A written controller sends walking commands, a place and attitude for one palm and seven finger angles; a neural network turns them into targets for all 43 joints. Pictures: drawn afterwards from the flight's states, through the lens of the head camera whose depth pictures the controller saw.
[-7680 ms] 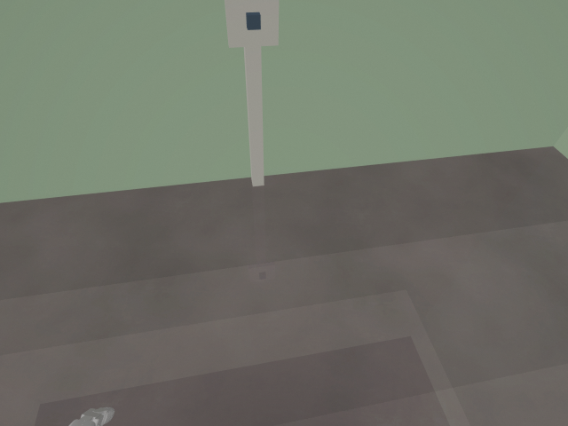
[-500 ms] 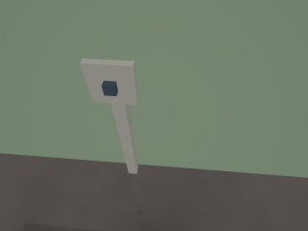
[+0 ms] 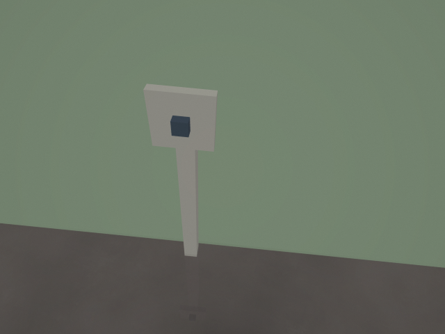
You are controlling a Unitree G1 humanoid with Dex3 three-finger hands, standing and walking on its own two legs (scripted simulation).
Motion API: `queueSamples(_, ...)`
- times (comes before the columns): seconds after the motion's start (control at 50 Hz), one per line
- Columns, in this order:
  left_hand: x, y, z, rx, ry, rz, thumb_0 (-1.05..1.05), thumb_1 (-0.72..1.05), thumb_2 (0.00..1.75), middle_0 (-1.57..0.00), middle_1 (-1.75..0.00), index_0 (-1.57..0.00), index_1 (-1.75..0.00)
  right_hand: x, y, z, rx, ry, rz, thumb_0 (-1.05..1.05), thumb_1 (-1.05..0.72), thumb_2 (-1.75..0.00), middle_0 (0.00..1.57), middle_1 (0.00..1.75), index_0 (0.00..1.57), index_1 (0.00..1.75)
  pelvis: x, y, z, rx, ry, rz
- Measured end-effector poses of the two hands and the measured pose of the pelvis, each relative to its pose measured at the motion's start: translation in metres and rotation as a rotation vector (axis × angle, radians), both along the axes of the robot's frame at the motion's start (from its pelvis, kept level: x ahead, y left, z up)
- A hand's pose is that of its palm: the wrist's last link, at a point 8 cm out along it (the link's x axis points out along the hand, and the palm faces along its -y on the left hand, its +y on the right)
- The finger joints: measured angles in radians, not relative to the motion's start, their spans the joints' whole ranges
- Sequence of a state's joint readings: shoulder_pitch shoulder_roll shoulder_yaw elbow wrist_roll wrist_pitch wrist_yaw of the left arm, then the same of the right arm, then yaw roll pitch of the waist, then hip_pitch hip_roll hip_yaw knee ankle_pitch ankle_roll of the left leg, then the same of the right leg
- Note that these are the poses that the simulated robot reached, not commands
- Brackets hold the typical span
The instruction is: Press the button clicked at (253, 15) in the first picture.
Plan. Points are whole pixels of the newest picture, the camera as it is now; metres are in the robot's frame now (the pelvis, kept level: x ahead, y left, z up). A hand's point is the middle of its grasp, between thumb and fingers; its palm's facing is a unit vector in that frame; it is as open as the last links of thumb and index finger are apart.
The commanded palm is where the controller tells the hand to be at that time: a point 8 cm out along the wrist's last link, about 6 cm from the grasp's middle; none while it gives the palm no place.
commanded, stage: look again from close up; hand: left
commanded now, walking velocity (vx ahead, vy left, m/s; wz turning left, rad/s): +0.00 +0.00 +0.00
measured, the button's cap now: (180, 125) +0.60 +0.16 +0.05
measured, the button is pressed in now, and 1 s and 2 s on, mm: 0 0 0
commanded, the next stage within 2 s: shuffle to correct the standing spot in 0.16 s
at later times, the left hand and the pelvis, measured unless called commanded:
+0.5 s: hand out of the picture -0.10 +0.18 -0.17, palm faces +0.09 -0.99 -0.14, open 7.4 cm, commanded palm none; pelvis -0.03 +0.03 +0.00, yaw +1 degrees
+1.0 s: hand out of the picture +0.05 +0.20 -0.17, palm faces +0.04 -0.99 -0.14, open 7.3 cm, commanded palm none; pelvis +0.02 +0.02 +0.01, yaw +0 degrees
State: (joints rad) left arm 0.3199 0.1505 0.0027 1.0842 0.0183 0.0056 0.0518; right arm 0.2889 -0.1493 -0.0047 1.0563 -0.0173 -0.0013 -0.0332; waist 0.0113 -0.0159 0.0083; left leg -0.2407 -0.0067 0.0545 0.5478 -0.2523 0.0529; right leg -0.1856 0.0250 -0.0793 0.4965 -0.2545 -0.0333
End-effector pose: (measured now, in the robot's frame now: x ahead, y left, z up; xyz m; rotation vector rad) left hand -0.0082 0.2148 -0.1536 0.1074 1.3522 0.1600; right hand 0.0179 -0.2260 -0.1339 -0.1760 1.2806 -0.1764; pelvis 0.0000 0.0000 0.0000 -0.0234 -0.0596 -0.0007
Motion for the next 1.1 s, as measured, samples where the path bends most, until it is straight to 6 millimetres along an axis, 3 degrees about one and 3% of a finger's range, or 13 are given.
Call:
queueSamples(0.12, -0.012, 0.020, 0.003, -0.001, -0.011, -0.009, 0.00, 0.91, 0.90, -0.19, -0.29, -0.20, -0.30, -0.019, 0.020, 0.000, 0.012, 0.016, 0.010, 0.01, -0.93, -0.90, 0.20, 0.30, 0.20, 0.30, -0.013, 0.018, 0.001, 0.006, 0.010, 0.004)
queueSamples(0.3, -0.053, 0.031, 0.005, -0.001, 0.067, 0.017, 0.00, 0.91, 0.90, -0.19, -0.29, -0.20, -0.30, -0.040, 0.038, -0.003, 0.037, 0.060, 0.014, 0.00, -0.91, -0.90, 0.20, 0.30, 0.20, 0.30, -0.024, 0.030, 0.002, 0.008, 0.020, 0.014)
queueSamples(0.48, -0.091, 0.015, 0.009, -0.033, 0.147, 0.052, 0.00, 0.91, 0.90, -0.19, -0.29, -0.20, -0.30, -0.042, 0.035, -0.003, 0.042, 0.079, 0.011, 0.00, -0.90, -0.90, 0.20, 0.30, 0.20, 0.30, -0.026, 0.027, 0.004, 0.004, 0.021, 0.017)
queueSamples(0.68, -0.113, -0.015, 0.002, -0.086, 0.193, 0.126, 0.00, 0.91, 0.90, -0.19, -0.29, -0.20, -0.30, -0.023, 0.017, 0.006, 0.007, 0.059, 0.020, 0.00, -0.91, -0.90, 0.20, 0.30, 0.20, 0.30, -0.020, 0.015, 0.003, 0.002, 0.041, 0.033)
queueSamples(0.76, -0.097, -0.012, -0.011, -0.114, 0.185, 0.099, 0.00, 0.91, 0.90, -0.20, -0.30, -0.20, -0.30, -0.016, 0.021, 0.009, -0.019, 0.020, 0.012, 0.00, -0.91, -0.90, 0.20, 0.30, 0.20, 0.30, -0.011, 0.021, -0.003, -0.010, 0.055, 0.030)
queueSamples(0.82, -0.071, -0.003, -0.016, -0.125, 0.157, 0.066, 0.01, 0.91, 0.90, -0.20, -0.30, -0.20, -0.30, -0.023, 0.029, 0.006, -0.026, 0.027, -0.009, 0.00, -0.91, -0.90, 0.20, 0.30, 0.20, 0.30, -0.007, 0.025, -0.006, 0.005, 0.054, 0.022)
queueSamples(1.0, 0.048, 0.033, 0.008, -0.027, -0.029, -0.021, 0.02, 0.94, 0.90, -0.19, -0.29, -0.20, -0.30, -0.062, 0.056, 0.018, 0.050, 0.173, -0.082, 0.00, -0.91, -0.90, 0.20, 0.30, 0.20, 0.30, 0.023, 0.019, 0.012, 0.007, 0.070, 0.006)
queueSamples(1.1, 0.107, 0.027, 0.018, 0.005, -0.085, -0.076, 0.02, 0.93, 0.90, -0.19, -0.29, -0.20, -0.30, -0.075, 0.059, 0.018, 0.099, 0.257, -0.119, 0.00, -0.90, -0.90, 0.20, 0.30, 0.20, 0.30, 0.039, 0.005, 0.013, 0.010, 0.077, -0.001)
